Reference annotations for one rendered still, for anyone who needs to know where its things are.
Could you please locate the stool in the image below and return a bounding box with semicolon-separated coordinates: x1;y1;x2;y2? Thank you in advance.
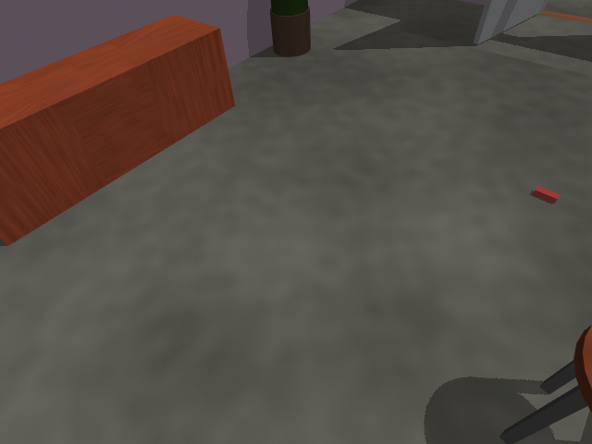
499;325;592;444

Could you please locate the potted plant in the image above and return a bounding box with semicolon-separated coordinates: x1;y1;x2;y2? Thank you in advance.
270;0;311;57

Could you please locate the small box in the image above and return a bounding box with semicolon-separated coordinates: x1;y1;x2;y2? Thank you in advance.
533;186;560;204

